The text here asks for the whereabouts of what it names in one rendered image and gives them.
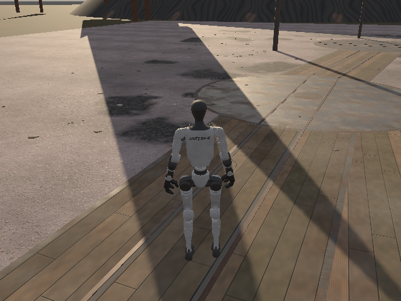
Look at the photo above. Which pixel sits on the robot right shin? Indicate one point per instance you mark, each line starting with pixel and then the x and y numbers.
pixel 216 227

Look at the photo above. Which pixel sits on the robot shin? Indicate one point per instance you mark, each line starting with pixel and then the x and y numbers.
pixel 216 227
pixel 188 229

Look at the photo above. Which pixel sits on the left robot hand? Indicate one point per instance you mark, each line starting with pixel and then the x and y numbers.
pixel 167 185

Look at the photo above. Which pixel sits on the robot right forearm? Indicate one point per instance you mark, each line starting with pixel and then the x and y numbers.
pixel 228 166

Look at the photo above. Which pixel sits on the right robot hand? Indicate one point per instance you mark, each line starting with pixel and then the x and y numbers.
pixel 227 178

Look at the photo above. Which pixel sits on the robot left shin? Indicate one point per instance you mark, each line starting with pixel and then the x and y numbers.
pixel 188 229

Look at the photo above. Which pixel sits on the right robot upper arm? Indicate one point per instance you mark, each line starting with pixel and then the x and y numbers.
pixel 222 142

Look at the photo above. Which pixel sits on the left robot upper arm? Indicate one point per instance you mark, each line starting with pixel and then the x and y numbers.
pixel 179 134

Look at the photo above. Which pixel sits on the robot left forearm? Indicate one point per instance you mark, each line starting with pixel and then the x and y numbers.
pixel 170 169

